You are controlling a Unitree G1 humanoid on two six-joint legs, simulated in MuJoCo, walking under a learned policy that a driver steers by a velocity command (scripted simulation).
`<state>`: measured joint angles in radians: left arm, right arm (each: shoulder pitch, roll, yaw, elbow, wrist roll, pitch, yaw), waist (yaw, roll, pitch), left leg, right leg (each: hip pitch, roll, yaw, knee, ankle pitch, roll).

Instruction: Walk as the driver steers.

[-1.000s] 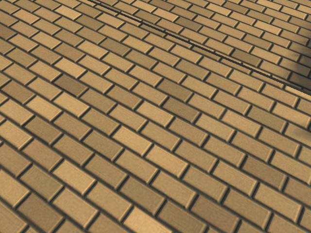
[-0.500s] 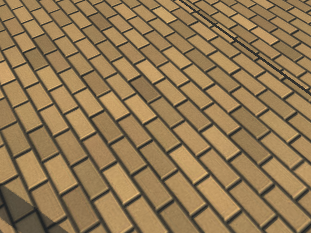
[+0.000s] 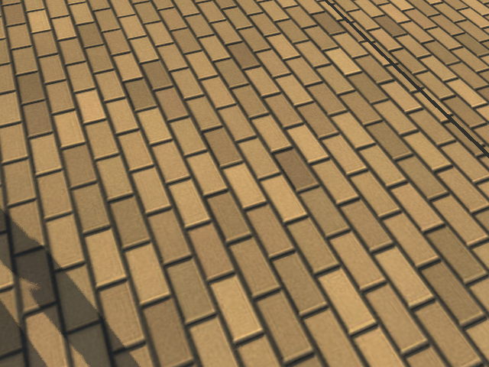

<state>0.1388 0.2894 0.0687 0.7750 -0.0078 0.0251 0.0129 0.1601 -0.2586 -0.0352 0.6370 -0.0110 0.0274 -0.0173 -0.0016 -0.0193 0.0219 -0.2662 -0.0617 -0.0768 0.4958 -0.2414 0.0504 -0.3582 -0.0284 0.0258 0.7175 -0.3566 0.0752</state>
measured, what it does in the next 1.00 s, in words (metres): walks ahead: right foot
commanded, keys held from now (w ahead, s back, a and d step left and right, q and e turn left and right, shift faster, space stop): no key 0.40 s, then w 0.60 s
